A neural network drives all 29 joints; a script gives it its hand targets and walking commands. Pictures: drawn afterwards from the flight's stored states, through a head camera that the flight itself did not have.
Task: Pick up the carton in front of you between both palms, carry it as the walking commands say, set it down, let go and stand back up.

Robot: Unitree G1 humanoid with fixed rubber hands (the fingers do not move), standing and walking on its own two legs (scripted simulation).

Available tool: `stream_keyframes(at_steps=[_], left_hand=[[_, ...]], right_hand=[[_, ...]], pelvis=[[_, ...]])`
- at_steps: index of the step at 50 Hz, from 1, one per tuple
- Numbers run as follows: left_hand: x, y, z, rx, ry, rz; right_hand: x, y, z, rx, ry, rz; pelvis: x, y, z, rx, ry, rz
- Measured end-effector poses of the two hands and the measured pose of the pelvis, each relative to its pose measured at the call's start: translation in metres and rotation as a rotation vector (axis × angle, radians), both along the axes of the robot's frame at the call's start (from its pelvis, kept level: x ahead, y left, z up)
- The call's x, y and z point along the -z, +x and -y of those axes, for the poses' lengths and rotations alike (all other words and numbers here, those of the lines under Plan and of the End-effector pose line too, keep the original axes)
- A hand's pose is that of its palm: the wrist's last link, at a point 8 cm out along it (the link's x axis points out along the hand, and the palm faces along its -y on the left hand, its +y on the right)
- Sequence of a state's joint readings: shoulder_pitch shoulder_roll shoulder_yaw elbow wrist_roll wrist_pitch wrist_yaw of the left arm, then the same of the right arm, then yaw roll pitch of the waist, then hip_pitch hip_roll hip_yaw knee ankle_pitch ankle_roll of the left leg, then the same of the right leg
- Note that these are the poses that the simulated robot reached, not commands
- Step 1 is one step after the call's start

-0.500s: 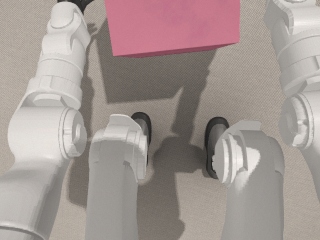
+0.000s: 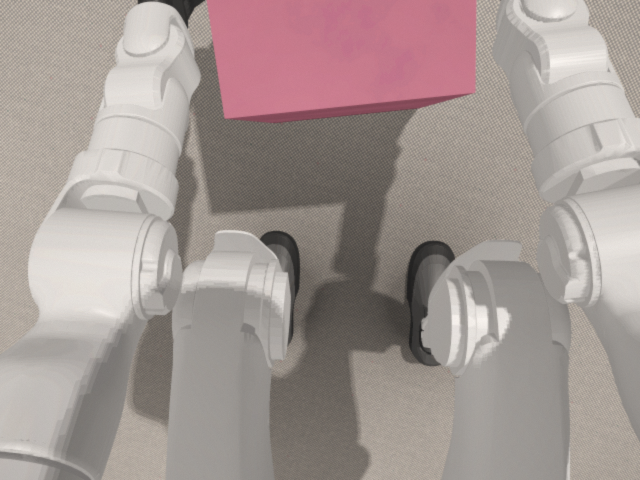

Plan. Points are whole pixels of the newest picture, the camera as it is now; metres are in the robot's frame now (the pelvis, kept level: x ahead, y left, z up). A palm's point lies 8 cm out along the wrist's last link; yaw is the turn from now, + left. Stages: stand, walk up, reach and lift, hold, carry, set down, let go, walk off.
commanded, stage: reach and lift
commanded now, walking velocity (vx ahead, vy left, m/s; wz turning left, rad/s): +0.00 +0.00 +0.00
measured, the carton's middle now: (338, 15) +0.54 +0.03 -0.25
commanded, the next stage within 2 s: none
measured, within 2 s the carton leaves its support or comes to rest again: leaves its support in 0.36 s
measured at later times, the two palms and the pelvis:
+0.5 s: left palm out of the picture +0.52 +0.18 -0.12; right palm out of the picture +0.55 -0.12 -0.12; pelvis +0.01 +0.00 +0.00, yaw +0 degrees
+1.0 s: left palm out of the picture +0.48 +0.18 +0.07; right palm out of the picture +0.50 -0.12 +0.07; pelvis +0.00 +0.00 +0.12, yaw +0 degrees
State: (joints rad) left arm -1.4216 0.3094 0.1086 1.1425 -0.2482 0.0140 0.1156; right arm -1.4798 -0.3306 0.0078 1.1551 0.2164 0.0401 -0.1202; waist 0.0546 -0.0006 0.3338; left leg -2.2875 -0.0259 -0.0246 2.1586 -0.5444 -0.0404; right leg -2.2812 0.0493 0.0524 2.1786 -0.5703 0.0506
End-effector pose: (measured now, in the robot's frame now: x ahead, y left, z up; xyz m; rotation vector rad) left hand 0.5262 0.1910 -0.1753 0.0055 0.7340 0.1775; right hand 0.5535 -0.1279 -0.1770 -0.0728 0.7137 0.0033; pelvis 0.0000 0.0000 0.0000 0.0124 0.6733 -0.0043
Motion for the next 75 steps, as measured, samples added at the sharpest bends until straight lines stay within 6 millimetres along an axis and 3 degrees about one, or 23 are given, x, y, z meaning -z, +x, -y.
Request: stream_keyframes(at_steps=[2, 16, 21, 27, 31, 36, 49, 57, 75], left_hand=[[0.000, 0.002, 0.008, -0.003, -0.002, 0.001], [-0.002, 0.004, 0.007, -0.011, -0.018, -0.025], [-0.020, 0.001, 0.008, -0.054, 0.003, -0.004], [-0.080, -0.006, 0.009, -0.064, -0.023, 0.067], [-0.125, -0.017, 0.010, -0.068, -0.039, 0.067], [-0.166, -0.032, 0.013, -0.056, -0.031, 0.034], [-0.237, -0.043, 0.015, -0.045, -0.025, 0.050], [-0.282, -0.054, 0.019, -0.044, -0.030, 0.052], [-0.401, -0.084, 0.026, -0.033, -0.042, 0.043]], right_hand=[[0.000, 0.000, -0.009, -0.008, 0.007, 0.001], [-0.003, 0.003, -0.009, 0.024, 0.001, -0.036], [-0.017, -0.004, -0.013, 0.045, 0.012, -0.015], [-0.080, -0.012, -0.011, 0.066, 0.032, 0.052], [-0.127, -0.023, -0.009, 0.083, 0.043, 0.050], [-0.170, -0.037, -0.007, 0.086, 0.037, 0.018], [-0.240, -0.052, -0.004, 0.090, 0.036, 0.036], [-0.284, -0.066, 0.000, 0.107, 0.043, 0.037], [-0.404, -0.101, 0.007, 0.131, 0.048, 0.028]], pelvis=[[-0.001, -0.001, 0.000, 0.001, 0.001, 0.003], [0.008, 0.004, 0.003, 0.008, 0.006, 0.025], [0.008, 0.007, 0.003, 0.006, 0.002, 0.010], [-0.007, 0.005, 0.002, -0.002, -0.006, -0.022], [-0.028, 0.002, 0.002, -0.003, -0.008, -0.042], [-0.060, -0.003, 0.002, -0.003, -0.009, -0.061], [-0.119, -0.001, 0.003, -0.009, -0.012, -0.076], [-0.157, 0.013, 0.003, -0.009, -0.012, -0.044], [-0.263, 0.051, 0.004, -0.017, -0.011, 0.130]])
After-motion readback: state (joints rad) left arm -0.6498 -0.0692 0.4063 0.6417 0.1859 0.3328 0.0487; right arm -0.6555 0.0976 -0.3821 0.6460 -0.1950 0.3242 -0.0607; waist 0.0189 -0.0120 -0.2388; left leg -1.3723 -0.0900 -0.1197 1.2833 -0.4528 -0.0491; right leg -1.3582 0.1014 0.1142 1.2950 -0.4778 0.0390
